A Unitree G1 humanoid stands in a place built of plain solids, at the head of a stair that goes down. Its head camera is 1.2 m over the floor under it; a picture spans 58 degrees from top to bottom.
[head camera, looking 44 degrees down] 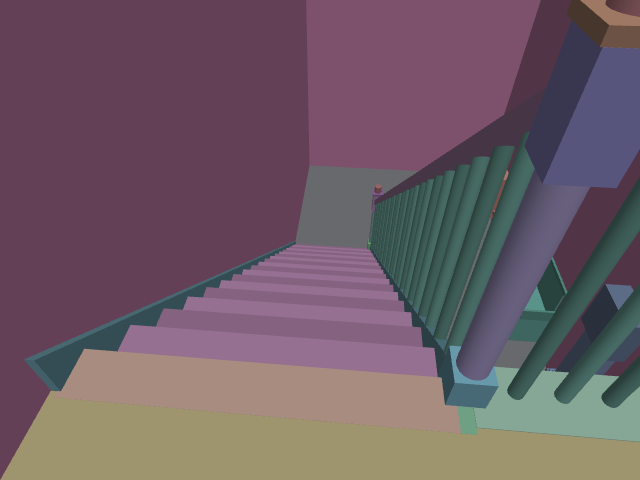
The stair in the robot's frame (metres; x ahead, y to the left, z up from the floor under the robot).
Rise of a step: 0.19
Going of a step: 0.22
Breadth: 1.15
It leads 5 degrees to the right of straight ahead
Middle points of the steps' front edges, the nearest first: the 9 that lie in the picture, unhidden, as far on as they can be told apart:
0.70 0.19 0.00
0.92 0.15 -0.19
1.14 0.13 -0.38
1.37 0.11 -0.58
1.59 0.09 -0.77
1.81 0.07 -0.96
2.04 0.05 -1.16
2.26 0.03 -1.35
2.48 0.01 -1.54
